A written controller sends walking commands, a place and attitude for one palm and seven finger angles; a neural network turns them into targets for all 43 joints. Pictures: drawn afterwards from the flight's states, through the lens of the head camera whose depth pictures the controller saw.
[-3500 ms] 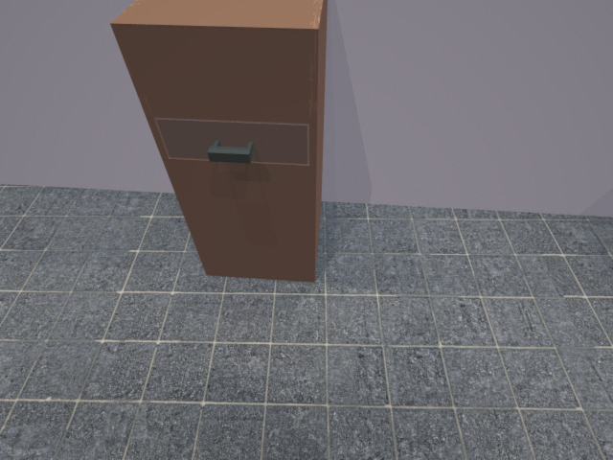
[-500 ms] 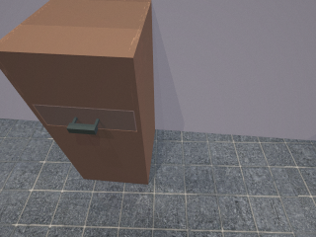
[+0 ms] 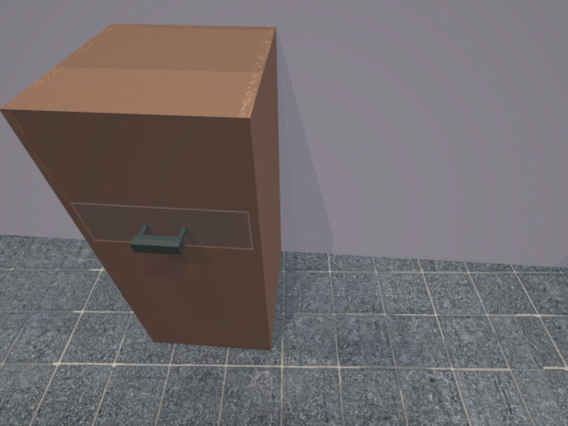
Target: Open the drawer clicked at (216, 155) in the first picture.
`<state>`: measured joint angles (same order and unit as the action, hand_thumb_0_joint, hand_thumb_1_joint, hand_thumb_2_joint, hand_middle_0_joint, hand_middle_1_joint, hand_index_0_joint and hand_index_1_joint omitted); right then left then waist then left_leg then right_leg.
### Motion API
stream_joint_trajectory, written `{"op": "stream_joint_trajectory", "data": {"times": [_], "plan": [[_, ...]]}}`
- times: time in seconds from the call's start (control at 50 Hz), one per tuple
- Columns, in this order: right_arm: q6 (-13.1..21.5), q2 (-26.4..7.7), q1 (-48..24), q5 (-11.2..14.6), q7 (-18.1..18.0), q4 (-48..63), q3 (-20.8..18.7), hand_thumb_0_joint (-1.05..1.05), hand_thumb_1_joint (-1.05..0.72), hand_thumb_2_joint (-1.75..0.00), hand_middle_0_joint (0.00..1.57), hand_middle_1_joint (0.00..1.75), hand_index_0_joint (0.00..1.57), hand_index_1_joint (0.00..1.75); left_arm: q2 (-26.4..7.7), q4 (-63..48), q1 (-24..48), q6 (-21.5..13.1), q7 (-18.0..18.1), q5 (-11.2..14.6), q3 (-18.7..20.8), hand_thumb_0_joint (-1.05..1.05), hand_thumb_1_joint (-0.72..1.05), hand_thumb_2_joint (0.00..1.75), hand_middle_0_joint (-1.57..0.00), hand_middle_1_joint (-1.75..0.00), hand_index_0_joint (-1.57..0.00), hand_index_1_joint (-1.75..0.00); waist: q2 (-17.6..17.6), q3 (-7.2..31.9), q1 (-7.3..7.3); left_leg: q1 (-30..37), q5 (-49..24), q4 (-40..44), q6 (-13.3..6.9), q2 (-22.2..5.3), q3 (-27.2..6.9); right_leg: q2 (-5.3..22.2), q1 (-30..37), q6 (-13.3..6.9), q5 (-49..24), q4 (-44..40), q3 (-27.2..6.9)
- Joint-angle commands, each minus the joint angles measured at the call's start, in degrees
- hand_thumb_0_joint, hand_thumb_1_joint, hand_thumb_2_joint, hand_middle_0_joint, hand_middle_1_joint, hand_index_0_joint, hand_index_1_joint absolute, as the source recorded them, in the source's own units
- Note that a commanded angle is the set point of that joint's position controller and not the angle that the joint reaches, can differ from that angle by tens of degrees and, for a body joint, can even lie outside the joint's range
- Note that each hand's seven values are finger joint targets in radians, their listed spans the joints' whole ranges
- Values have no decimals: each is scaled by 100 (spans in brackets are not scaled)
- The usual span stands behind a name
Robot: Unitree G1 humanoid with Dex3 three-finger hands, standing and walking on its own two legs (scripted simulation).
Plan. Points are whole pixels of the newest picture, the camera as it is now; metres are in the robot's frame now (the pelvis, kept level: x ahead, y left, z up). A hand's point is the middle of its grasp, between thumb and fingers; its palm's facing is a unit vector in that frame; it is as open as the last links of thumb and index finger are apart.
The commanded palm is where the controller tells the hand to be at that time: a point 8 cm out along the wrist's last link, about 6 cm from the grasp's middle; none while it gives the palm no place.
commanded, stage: look again from close up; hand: left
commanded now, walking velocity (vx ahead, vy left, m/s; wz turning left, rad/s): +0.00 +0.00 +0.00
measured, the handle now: (161, 237) +0.52 +0.31 -0.11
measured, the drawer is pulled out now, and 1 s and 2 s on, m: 0.00 0.00 0.00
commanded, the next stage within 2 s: shuffle to correct the standing spot in 0.24 s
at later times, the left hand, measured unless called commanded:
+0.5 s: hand out of the picture +0.01 +0.19 -0.17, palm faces +0.01 -0.98 -0.21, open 7.4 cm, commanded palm none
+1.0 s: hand out of the picture +0.04 +0.25 -0.16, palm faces +0.03 -0.96 -0.29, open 7.4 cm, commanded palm none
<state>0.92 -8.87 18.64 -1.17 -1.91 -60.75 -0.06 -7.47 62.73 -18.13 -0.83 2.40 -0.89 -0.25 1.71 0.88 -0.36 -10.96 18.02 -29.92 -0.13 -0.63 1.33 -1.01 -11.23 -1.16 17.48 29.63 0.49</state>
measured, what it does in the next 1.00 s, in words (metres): lifts its right foot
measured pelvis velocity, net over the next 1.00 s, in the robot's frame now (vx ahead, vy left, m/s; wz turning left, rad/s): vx -0.02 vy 0.06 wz -0.02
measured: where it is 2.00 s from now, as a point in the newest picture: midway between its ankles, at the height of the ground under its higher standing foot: outside the picture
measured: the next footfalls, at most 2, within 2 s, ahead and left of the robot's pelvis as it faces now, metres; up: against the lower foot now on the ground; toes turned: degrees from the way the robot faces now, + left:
right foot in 1.06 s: -0.02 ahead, -0.05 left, +0.00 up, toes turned -8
left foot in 1.44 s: +0.00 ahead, +0.25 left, +0.00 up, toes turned +2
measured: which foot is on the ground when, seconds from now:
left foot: down 0.00-1.00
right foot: down 0.00-0.72, up 0.74-1.00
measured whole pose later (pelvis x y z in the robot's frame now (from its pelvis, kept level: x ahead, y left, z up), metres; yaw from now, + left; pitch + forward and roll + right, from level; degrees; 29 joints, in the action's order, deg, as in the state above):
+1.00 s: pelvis -0.02 +0.06 +0.00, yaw -1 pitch +1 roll +1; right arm -1.9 -10.9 12.4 -2.0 -1.3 -55.0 -1.2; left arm -10.1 56.1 -11.0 3.0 2.5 -1.4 3.0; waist 1.5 -3.7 0.3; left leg -14.2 15.0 -27.5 -6.1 4.5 7.0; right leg 3.5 -19.4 -0.3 28.5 47.6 4.9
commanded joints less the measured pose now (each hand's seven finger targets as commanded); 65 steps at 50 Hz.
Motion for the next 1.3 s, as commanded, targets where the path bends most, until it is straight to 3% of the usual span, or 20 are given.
{"op": "stream_joint_trajectory", "data": {"times": [0.0, 0.34, 0.48, 0.6, 0.64, 0.66, 0.68, 0.7, 0.74, 0.76, 0.8, 0.9, 0.96, 1.0, 1.02, 1.04, 1.06, 1.1, 1.14, 1.28], "plan": [[105, -535, 261, 30, 12, 158, -32, 0, -90, -90, 20, 30, 20, 30, -597, -245, -260, -71, -12, 17, 40, 0, 90, 90, -20, -30, -20, -30, -117, -775, 41, -500, -451, 988, -250, -521, -623, 421, -349, -163, -278, -599, -547], [160, -716, 101, 60, -35, -169, -31, 0, -90, -90, 20, 30, 20, 30, -825, -133, -162, -88, -11, 32, 81, 0, 90, 90, -20, -30, -20, -30, -146, -383, 65, 30, -1609, 821, -234, -507, -424, 611, 7, -155, -1486, -489, -590], [-57, -617, 16, 42, 13, 100, -106, 0, -90, -90, 20, 30, 20, 30, -1059, -342, -216, -2, 64, 1, 241, 0, 90, 90, -20, -30, -20, -30, -475, -284, 99, -359, -1162, 224, -67, -271, -126, 1177, 26, -397, -1871, -341, -1130], [-149, -551, -125, 23, 46, 415, -219, 0, -90, -90, 20, 30, 20, 30, -1411, -607, -169, 76, 119, -55, 477, 0, 90, 90, -20, -30, -20, -30, -1155, -283, 141, -811, 47, -370, 52, -28, 102, 2034, 0, -883, -2461, -435, -1822], [-137, -580, -12, 25, 74, 435, -241, 0, -90, -90, 20, 30, 20, 30, -1384, -739, 55, 132, 98, -56, 503, 0, 90, 90, -20, -30, -20, -30, -961, -316, 48, -264, -631, 198, 2, -121, 89, 1696, -484, -635, -2066, -133, -1342], [-122, -706, 68, 8, 80, 421, -255, 0, -90, -90, 20, 30, 20, 30, -1267, -813, 141, 173, 84, -51, 493, 0, 90, 90, -20, -30, -20, -30, -478, -281, 4, 59, -1350, 433, -108, -354, -144, 1321, -765, -452, -1609, 247, -920], [-126, -944, 158, -34, 79, 445, -301, 0, -90, -90, 20, 30, 20, 30, -1024, -901, 220, 240, 70, -46, 462, 0, 90, 90, -20, -30, -20, -30, 669, -309, -31, 330, -2325, 701, -465, -1018, -979, 677, -1253, -167, -342, 1042, -204], [-151, -1055, 208, -15, 65, 464, -317, 0, -90, -90, 20, 30, 20, 30, -880, -948, 367, 286, 83, -56, 413, 0, 90, 90, -20, -30, -20, -30, 1295, -280, -77, 311, -2950, 1177, -875, -1505, -1494, 254, -1568, 23, 1519, 2170, 222], [-198, -1016, -116, -36, 28, 639, -280, 0, -90, -90, 20, 30, 20, 30, -798, -914, 432, 313, 80, -36, 427, 0, 90, 90, -20, -30, -20, -30, 579, -288, 11, 48, -2652, 1166, -1317, -1536, -1457, 388, -1765, -49, 1500, 3444, -59], [-197, -949, -309, -59, 31, 722, -252, 0, -90, -90, 20, 30, 20, 30, -763, -858, 370, 303, 63, -48, 438, 0, 90, 90, -20, -30, -20, -30, 439, -295, 80, 23, -2754, 1122, -1298, -1367, -1216, 435, -1775, -32, 1281, 3633, 3], [-179, -905, -445, -67, 32, 797, -226, 0, -90, -90, 20, 30, 20, 30, -722, -836, 343, 315, 25, -45, 438, 0, 90, 90, -20, -30, -20, -30, 419, -245, 126, -32, -3014, 1098, -1258, -1195, -908, 477, -1657, 32, 1138, 3520, 169], [-207, -974, -194, -70, 11, 763, -273, 0, -90, -90, 20, 30, 20, 30, -668, -929, 449, 322, 22, -52, 387, 0, 90, 90, -20, -30, -20, -30, 313, 76, 3, 609, -3829, 873, -1377, -1217, -927, 481, -1348, 116, 1304, 2140, 421], [-231, -1041, -204, -51, 48, 782, -315, 0, -90, -90, 20, 30, 20, 30, -675, -899, 196, 275, 45, -45, 387, 0, 90, 90, -20, -30, -20, -30, 244, 262, 127, 520, -3778, 658, -1230, -1144, -817, 459, -785, 79, 805, 1070, 451], [-238, -1036, -364, -1, 87, 874, -319, 0, -90, -90, 20, 30, 20, 30, -793, -831, -249, 176, 84, -57, 405, 0, 90, 90, -20, -30, -20, -30, -6, 340, 396, -53, -3023, 178, -879, -957, -635, 719, 194, 9, -348, -339, 308], [-234, -835, -346, 51, 127, 966, -324, 0, -90, -90, 20, 30, 20, 30, -1160, -795, -441, 97, 127, -110, 458, 0, 90, 90, -20, -30, -20, -30, -1056, 330, 424, -1133, -1437, -591, -446, -447, -152, 1803, 1041, -340, -1350, -896, -879], [-241, -718, -554, 4, 148, 1162, -341, 0, -90, -90, 20, 30, 20, 30, -1603, -829, -543, 59, 135, -132, 547, 0, 90, 90, -20, -30, -20, -30, -1917, -43, 484, -2376, 1270, -1832, 28, 349, 223, 3255, 1173, -1180, -3128, -1084, -2460], [-313, -878, -862, -80, 133, 1131, -370, 0, -90, -90, 20, 30, 20, 30, -1590, -769, -685, 13, 156, -94, 554, 0, 90, 90, -20, -30, -20, -30, -1475, -104, 590, -2461, 1580, -2975, 90, 179, -357, 3364, 730, -1489, -3763, -1064, -2391], [-352, -808, -756, -55, 195, 1015, -384, 0, -90, -90, 20, 30, 20, 30, -1416, -910, -111, -23, 167, -108, 542, 0, 90, 90, -20, -30, -20, -30, -1231, -224, 257, -2668, 936, -3931, 181, -16, -574, 2740, 472, -1271, -3762, -782, -1494], [-388, -688, -700, -17, 279, 965, -366, 0, -90, -90, 20, 30, 20, 30, -1394, -1027, 128, -52, 99, -104, 532, 0, 90, 90, -20, -30, -20, -30, -1087, -121, 139, -2444, 332, -3846, 299, -20, -328, 2222, 204, -921, -3393, -791, -685], [-315, -517, -1075, 72, 330, 1068, -312, 0, -90, -90, 20, 30, 20, 30, -1737, -962, -70, 31, -30, -168, 660, 0, 90, 90, -20, -30, -20, -30, -1504, -152, 372, -1482, 323, -1518, 370, 67, 426, 2043, -53, -674, -2232, -721, -497]]}}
